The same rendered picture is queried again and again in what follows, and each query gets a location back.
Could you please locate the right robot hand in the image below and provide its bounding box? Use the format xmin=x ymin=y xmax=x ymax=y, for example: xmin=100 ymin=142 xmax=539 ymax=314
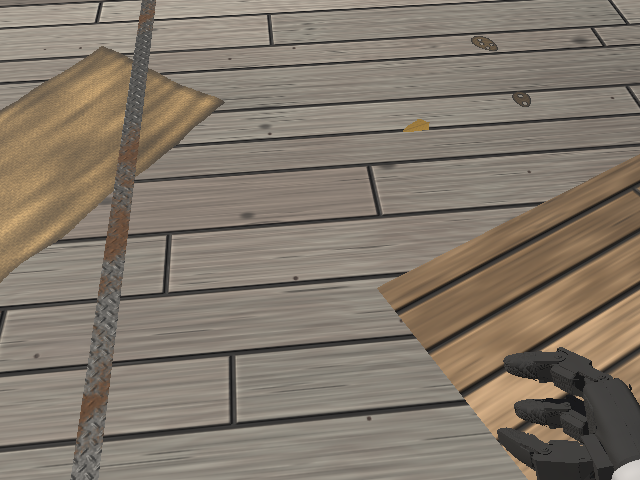
xmin=497 ymin=347 xmax=640 ymax=480

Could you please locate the right robot forearm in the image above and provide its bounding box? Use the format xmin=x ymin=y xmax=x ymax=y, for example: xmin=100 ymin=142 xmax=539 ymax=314
xmin=611 ymin=459 xmax=640 ymax=480

